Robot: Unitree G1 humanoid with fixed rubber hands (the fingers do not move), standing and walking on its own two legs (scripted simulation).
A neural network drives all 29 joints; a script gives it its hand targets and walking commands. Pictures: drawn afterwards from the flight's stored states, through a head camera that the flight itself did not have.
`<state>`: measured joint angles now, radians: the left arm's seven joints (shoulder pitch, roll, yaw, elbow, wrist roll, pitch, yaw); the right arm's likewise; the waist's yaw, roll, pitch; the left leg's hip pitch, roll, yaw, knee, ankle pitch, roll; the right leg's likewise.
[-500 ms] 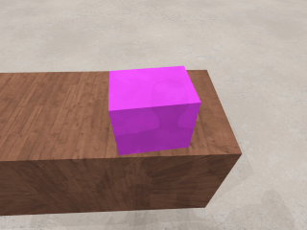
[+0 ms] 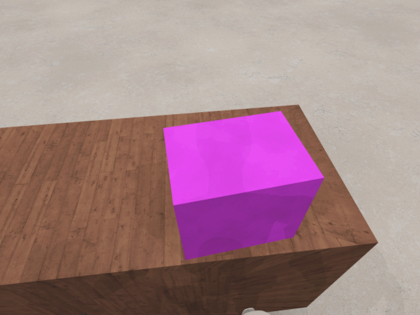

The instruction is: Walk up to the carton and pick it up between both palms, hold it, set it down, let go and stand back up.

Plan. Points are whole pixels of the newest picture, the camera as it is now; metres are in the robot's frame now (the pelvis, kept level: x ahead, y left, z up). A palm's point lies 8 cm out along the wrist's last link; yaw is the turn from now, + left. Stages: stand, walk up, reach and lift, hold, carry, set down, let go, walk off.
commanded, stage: walk up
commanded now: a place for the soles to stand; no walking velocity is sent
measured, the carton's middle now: (232, 186) +0.40 -0.06 +0.01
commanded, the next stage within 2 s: none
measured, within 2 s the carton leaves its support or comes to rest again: neither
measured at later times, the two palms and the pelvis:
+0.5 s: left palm out of the picture +0.15 +0.30 -0.14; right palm out of the picture +0.07 -0.31 -0.09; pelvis +0.03 +0.00 +0.00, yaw +1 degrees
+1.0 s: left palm out of the picture +0.11 +0.14 -0.07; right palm out of the picture -0.02 -0.44 -0.11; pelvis -0.02 -0.14 +0.03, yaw -1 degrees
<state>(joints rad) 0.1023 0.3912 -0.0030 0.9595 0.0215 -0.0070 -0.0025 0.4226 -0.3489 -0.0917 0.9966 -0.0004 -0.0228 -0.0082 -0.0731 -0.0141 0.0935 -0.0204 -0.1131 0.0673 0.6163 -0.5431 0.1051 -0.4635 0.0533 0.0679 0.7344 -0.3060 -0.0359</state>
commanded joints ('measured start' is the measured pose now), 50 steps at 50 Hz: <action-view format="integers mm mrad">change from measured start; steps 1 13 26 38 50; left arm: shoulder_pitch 282 -216 -160 -53 -229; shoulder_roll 262 168 180 290 98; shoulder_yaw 124 95 126 157 133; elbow -2 -193 -213 -88 -204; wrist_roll -40 -15 12 -9 -46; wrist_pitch -25 46 74 21 30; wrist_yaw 50 17 -14 13 43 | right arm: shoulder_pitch -53 151 -54 -247 51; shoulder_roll -166 -297 -339 -289 -202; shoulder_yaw -15 -53 -52 -12 -33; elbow -105 -5 -143 -89 28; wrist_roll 36 -20 -19 14 -43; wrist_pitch -34 -40 -63 8 -9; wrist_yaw -48 -72 -109 -93 -91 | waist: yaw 217 -58 14 109 -130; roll -267 33 141 -103 362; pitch -375 -33 -201 8 -295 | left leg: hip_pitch -522 -143 124 -613 201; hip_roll -22 171 418 47 308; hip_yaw -131 -171 -546 -239 -361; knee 760 -159 16 532 -408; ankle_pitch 29 644 941 39 757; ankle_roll -276 -164 171 -75 76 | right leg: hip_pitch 855 -16 -200 258 90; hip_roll -443 -47 -98 -305 55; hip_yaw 495 4 157 341 -5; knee -208 203 399 -471 660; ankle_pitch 787 203 -246 82 -171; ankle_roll -402 -32 41 133 118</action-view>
